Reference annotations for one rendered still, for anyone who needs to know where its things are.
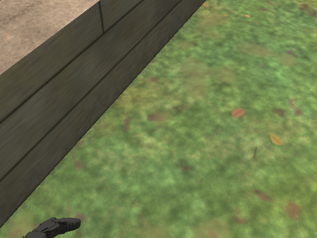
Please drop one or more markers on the left robot hand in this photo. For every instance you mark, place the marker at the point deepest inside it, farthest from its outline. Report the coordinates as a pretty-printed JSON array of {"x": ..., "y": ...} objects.
[{"x": 53, "y": 227}]

